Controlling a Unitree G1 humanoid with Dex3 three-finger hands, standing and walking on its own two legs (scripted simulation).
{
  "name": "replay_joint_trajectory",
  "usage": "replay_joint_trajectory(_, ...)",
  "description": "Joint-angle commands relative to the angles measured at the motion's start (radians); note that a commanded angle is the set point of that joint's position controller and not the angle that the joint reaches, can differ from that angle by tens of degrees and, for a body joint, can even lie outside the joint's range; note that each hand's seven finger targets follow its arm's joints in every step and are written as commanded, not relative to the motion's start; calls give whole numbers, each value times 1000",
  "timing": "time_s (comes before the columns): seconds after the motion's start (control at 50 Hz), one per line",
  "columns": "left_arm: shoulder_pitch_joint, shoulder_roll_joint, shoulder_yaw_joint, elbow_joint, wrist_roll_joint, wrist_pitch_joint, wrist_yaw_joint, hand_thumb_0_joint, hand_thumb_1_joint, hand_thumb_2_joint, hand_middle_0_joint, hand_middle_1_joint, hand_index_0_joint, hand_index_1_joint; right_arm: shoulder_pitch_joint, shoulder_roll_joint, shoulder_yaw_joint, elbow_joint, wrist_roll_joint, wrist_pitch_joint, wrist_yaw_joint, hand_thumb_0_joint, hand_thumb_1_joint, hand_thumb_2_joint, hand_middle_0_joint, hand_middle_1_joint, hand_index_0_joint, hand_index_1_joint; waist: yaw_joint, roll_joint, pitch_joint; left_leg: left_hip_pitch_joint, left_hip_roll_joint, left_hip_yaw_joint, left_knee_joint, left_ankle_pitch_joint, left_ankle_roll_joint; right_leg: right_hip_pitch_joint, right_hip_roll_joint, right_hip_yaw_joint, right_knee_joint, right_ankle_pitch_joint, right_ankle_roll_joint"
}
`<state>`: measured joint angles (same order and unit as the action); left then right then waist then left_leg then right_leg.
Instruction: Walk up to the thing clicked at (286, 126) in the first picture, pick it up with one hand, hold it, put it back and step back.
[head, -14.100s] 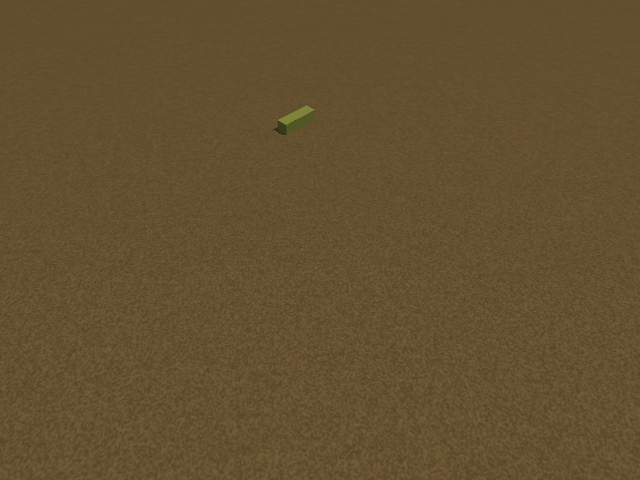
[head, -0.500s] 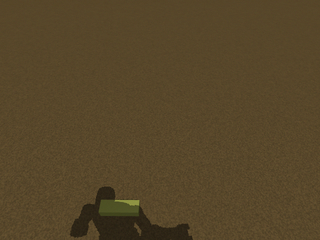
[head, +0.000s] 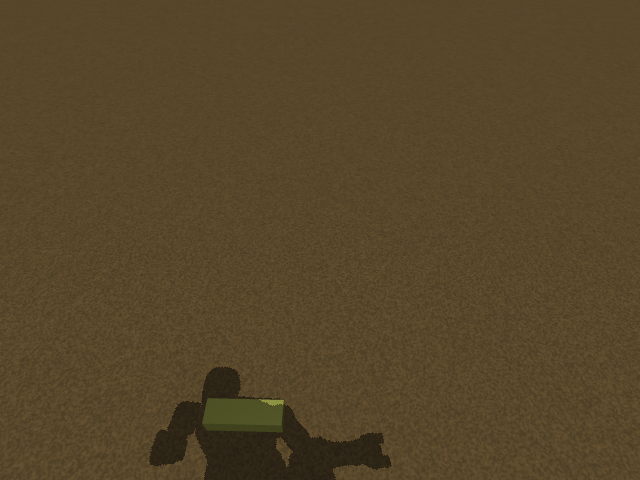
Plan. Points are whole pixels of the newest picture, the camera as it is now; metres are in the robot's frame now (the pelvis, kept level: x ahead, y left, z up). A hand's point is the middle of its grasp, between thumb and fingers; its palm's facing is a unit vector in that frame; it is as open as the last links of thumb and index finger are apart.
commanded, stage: walk up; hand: left
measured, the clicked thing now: (245, 415) +0.44 +0.25 -0.74
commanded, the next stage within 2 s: stand in 0.58 s
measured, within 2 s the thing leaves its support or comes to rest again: neither
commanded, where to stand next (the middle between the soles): +0.06 -0.01 m, yaw +1 degrees
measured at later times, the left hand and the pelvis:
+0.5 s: hand out of the picture +0.07 +0.26 -0.15, palm faces +0.02 -0.94 -0.34, open 7.4 cm; pelvis -0.01 +0.00 +0.00, yaw +1 degrees
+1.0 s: hand out of the picture +0.05 +0.27 -0.15, palm faces +0.00 -0.94 -0.34, open 7.4 cm; pelvis -0.03 +0.01 +0.01, yaw +0 degrees
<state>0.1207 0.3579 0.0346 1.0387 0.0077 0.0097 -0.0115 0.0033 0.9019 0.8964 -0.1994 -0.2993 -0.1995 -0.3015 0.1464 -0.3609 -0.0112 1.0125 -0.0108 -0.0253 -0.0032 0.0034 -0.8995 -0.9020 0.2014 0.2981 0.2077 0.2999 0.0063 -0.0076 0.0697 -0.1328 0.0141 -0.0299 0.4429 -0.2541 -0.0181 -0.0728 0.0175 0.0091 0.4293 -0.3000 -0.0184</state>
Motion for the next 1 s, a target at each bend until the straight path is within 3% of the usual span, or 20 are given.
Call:
replay_joint_trajectory(0.0, -43, 225, 45, -65, 0, -24, 9, 0, 900, 900, -200, -300, -200, -300, -28, -216, -49, -59, 2, -27, -17, 0, -900, -900, 200, 300, 200, 300, 2, -3, -79, 16, 89, -56, -32, 283, 80, -6, -115, 87, -71, 292, -42)
replay_joint_trajectory(0.14, -54, 218, 44, -58, 1, -20, 6, 0, 900, 900, -200, -300, -200, -300, -24, -224, -48, -40, 0, -33, -20, 0, -900, -900, 200, 300, 200, 300, 1, 22, -84, 26, 106, -81, -65, 308, 86, -1, -108, 75, -61, 277, -36)
replay_joint_trajectory(0.28, -60, 216, 44, -51, 1, -18, 3, 0, 900, 900, -200, -300, -200, -300, -19, -222, -47, -27, 0, -32, -21, 0, -900, -900, 200, 300, 200, 300, -2, 16, -71, 2, 95, -85, -86, 244, 79, -1, -106, 80, -76, 218, -38)
replay_joint_trajectory(0.52, -55, 218, 49, -42, 1, -19, 4, 0, 900, 900, -200, -300, -200, -300, -17, -217, -44, -17, -4, -31, -19, 0, -900, -900, 200, 300, 200, 300, -2, -5, -63, 3, 81, -77, -68, 255, 73, -15, -109, 78, -96, 215, -36)
replay_joint_trajectory(0.54, -53, 217, 47, -45, 3, -19, 4, 0, 900, 900, -200, -300, -200, -300, -16, -215, -43, -17, -3, -31, -19, 0, -900, -900, 200, 300, 200, 300, -2, -5, -68, 6, 86, -79, -74, 254, 75, -9, -113, 80, -97, 224, -36)
replay_joint_trajectory(0.56, -64, 193, 28, -23, -8, -26, 9, 0, 900, 900, -200, -300, -200, -300, -73, -199, -28, -10, 3, -23, -18, 0, -900, -900, 200, 300, 200, 300, 7, 50, -51, 9, 101, -81, -86, 326, 57, -18, -140, 103, -132, 301, -21)
replay_joint_trajectory(0.64, -54, 214, 27, 2, -7, -37, 18, 0, 900, 900, -200, -300, -200, -300, -53, -199, -21, 9, 11, -14, -16, 0, -900, -900, 200, 300, 200, 300, -5, 6, -108, 68, 104, -76, -84, 410, 47, 35, -141, 85, -128, 433, -6)
replay_joint_trajectory(0.98, -53, 198, 11, 42, 1, -38, 14, 0, 900, 900, -200, -300, -200, -300, -84, -210, -22, 60, 1, -9, -5, 0, -900, -900, 200, 300, 200, 300, -3, 17, -48, 14, 108, -99, -186, 109, 41, -48, -132, 89, -200, 103, 0)
